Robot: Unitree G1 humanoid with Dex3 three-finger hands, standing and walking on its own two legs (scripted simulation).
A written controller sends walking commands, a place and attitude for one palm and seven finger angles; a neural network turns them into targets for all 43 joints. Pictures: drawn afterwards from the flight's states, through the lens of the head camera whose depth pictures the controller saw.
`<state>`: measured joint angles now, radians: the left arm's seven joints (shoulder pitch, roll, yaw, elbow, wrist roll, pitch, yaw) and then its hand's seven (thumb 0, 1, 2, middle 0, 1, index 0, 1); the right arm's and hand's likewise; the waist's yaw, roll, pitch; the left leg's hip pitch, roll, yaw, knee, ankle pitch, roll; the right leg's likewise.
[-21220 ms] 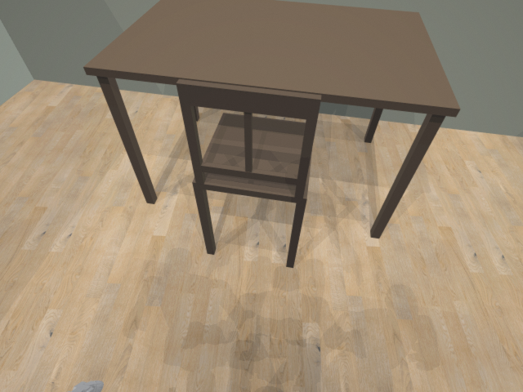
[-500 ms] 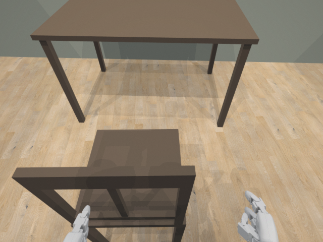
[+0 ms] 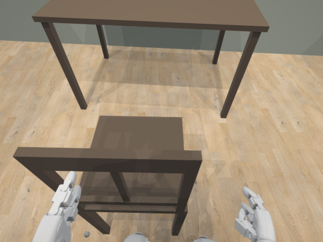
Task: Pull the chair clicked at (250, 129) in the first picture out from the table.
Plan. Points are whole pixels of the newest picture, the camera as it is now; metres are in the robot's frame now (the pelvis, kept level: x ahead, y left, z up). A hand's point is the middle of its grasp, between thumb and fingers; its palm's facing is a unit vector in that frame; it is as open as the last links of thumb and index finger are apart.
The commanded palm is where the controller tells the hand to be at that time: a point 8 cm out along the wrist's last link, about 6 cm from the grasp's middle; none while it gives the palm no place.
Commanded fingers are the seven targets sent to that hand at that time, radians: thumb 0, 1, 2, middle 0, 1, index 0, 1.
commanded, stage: draw the hand back to the body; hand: left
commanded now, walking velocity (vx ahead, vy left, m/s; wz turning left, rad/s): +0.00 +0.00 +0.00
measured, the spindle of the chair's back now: (121, 186) +0.27 +0.13 -0.03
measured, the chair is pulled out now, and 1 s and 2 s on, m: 0.61 0.61 0.61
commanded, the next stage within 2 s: step back with the hand held close in 1.24 s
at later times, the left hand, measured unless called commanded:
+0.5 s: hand (28, 190) +0.18 +0.23 +0.17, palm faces +0.36 -0.83 -0.43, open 14.3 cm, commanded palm +0.12 +0.26 +0.19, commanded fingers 0.00 0.28 0.60 -0.12 -0.17 -0.12 -0.17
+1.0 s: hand (5, 128) +0.24 +0.25 +0.25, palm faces +0.48 -0.75 -0.45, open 8.0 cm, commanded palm +0.18 +0.29 +0.26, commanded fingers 0.00 0.90 0.90 -0.20 -0.30 -0.20 -0.30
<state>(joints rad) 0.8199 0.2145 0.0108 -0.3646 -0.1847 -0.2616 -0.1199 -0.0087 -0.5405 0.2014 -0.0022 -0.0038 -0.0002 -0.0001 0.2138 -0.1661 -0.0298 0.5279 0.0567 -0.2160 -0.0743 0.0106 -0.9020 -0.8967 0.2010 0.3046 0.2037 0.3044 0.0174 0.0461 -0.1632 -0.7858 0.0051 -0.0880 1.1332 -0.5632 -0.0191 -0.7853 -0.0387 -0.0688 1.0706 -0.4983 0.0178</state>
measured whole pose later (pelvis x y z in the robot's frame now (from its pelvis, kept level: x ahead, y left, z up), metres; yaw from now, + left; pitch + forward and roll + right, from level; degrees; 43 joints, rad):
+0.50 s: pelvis +0.01 -0.01 +0.06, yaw +0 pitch -1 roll -2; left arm 0.62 0.32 0.18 -0.41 -0.03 0.01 0.17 0.00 -0.05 0.44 -0.07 -0.11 -0.11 -0.12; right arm 0.19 -0.20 0.04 0.62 0.03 -0.19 -0.15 0.01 -0.90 -0.90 0.20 0.30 0.20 0.30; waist 0.05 0.09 -0.05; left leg -0.28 0.02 -0.08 0.68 -0.38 -0.03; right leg -0.28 -0.02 -0.07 0.62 -0.32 0.01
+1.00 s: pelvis +0.04 -0.01 +0.08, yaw -1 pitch -2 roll +0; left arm 0.45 0.35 0.36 -0.40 -0.05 -0.03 0.15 0.01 0.79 0.85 -0.19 -0.28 -0.19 -0.28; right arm 0.16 -0.22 0.00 0.69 0.02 -0.14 -0.10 0.01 -0.90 -0.90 0.20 0.30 0.20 0.30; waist 0.05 0.10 0.00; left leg -0.11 0.03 -0.05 0.47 -0.32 -0.03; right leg -0.14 -0.02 -0.05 0.46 -0.28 0.01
